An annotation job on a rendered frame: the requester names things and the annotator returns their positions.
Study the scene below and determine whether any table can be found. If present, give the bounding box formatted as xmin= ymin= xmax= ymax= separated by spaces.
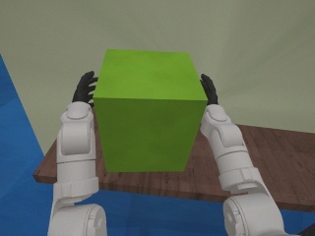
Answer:
xmin=32 ymin=107 xmax=315 ymax=236

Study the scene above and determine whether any robot right upper arm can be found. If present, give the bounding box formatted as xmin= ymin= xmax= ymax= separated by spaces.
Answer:
xmin=222 ymin=192 xmax=301 ymax=236

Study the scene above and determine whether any left robot forearm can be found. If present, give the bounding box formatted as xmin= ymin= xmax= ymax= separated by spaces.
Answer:
xmin=47 ymin=101 xmax=99 ymax=236

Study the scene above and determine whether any carton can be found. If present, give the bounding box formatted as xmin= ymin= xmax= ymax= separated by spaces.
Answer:
xmin=93 ymin=48 xmax=208 ymax=172

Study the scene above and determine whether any robot left hand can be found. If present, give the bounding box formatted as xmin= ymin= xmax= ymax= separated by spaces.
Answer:
xmin=72 ymin=71 xmax=98 ymax=108

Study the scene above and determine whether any robot left upper arm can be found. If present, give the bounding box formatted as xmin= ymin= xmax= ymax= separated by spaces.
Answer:
xmin=48 ymin=204 xmax=107 ymax=236

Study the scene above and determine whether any robot right hand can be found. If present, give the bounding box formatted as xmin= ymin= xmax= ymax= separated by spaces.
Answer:
xmin=200 ymin=74 xmax=219 ymax=106

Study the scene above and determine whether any right robot forearm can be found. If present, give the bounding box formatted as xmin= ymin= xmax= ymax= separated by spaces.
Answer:
xmin=200 ymin=104 xmax=284 ymax=229

